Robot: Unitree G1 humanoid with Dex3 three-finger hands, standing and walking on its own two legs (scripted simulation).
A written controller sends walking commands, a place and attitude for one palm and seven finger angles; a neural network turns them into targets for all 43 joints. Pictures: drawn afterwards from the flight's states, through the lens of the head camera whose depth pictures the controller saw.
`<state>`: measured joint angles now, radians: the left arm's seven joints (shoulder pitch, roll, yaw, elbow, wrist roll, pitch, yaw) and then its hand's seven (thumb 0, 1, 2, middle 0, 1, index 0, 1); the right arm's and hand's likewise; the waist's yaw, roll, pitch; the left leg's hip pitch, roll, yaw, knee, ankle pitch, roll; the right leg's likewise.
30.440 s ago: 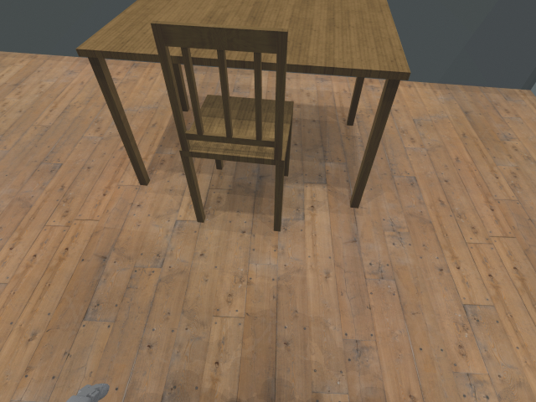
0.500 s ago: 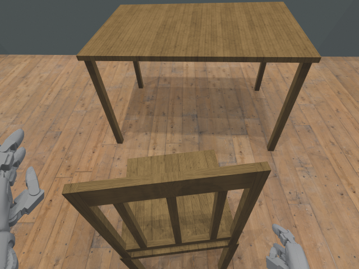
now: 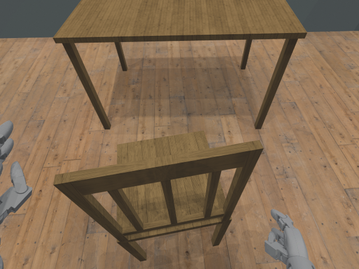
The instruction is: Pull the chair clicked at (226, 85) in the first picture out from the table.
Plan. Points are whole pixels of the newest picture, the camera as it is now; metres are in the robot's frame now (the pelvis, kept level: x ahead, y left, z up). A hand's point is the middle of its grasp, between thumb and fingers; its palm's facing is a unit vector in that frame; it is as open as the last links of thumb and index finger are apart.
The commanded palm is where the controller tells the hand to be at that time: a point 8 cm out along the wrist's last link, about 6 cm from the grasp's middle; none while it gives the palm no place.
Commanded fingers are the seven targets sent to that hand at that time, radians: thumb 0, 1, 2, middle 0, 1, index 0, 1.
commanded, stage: step back with the hand held close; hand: left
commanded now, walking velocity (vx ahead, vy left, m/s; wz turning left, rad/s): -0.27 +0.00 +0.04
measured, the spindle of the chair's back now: (170, 203) +0.29 +0.06 -0.09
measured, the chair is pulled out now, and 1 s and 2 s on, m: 0.62 0.62 0.62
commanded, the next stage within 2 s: stop stepping back and stand still in 1.50 s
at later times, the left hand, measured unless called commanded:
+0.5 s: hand out of the picture +0.13 +0.26 +0.15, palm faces +0.46 -0.76 -0.47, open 7.4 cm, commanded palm +0.06 +0.30 +0.17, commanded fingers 0.00 0.90 0.90 -0.20 -0.30 -0.20 -0.30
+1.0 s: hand out of the picture +0.10 +0.26 +0.16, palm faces +0.47 -0.73 -0.49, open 7.4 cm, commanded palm +0.02 +0.30 +0.17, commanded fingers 0.00 0.90 0.90 -0.20 -0.30 -0.20 -0.30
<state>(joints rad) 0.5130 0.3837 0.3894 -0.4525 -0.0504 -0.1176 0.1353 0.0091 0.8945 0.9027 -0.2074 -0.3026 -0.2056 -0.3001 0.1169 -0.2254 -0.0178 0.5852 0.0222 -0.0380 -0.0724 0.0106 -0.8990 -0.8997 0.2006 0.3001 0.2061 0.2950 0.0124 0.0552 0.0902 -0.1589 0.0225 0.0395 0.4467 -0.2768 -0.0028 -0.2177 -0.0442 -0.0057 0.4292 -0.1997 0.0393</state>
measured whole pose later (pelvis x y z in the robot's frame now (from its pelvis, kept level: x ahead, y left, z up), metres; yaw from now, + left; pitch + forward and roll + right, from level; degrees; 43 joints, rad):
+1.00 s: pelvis -0.10 +0.00 -0.02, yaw +3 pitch +1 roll -1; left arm 0.54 0.42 0.46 -0.58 -0.02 -0.24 0.19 0.01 0.89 0.90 -0.21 -0.30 -0.21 -0.30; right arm 0.17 -0.20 -0.02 0.63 0.00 -0.13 -0.07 0.01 -0.90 -0.90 0.20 0.30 0.21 0.30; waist 0.00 -0.02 0.09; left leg -0.46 0.03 0.01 0.67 -0.26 0.01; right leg -0.47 -0.04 -0.02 0.59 -0.16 0.02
